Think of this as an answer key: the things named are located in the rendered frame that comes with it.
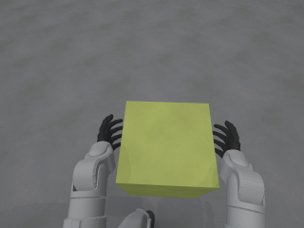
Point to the left robot hand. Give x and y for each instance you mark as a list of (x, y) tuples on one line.
[(105, 131)]

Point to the robot left forearm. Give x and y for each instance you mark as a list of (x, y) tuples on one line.
[(88, 188)]

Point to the right robot hand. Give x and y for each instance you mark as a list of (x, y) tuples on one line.
[(231, 139)]

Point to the robot left thigh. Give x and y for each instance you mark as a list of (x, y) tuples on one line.
[(136, 220)]

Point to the robot left shin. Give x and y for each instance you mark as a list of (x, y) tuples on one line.
[(141, 211)]

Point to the carton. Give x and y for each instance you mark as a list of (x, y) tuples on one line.
[(167, 150)]

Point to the robot right forearm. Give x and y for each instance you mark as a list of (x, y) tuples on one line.
[(245, 192)]

